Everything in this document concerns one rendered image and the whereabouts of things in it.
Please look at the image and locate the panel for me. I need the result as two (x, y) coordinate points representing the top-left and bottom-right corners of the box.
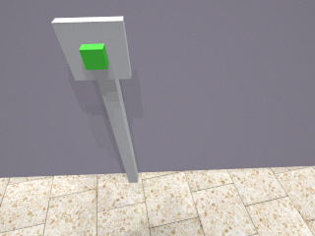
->
(51, 16), (139, 183)

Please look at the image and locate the button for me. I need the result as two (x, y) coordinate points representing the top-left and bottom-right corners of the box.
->
(79, 43), (109, 70)

